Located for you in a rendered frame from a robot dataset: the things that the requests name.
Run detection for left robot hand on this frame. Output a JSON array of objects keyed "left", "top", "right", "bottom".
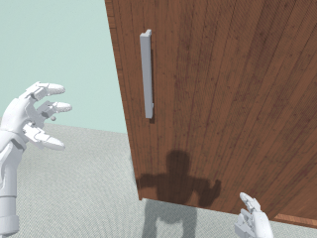
[{"left": 0, "top": 81, "right": 72, "bottom": 151}]

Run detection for robot left forearm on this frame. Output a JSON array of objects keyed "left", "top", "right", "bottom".
[{"left": 0, "top": 130, "right": 27, "bottom": 238}]

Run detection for wardrobe door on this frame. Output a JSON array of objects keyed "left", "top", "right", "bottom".
[
  {"left": 113, "top": 0, "right": 317, "bottom": 221},
  {"left": 279, "top": 178, "right": 317, "bottom": 220}
]

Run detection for right robot hand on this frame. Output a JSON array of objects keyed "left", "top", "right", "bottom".
[{"left": 234, "top": 192, "right": 273, "bottom": 238}]

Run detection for handle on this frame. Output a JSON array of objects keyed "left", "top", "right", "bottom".
[{"left": 140, "top": 29, "right": 154, "bottom": 119}]

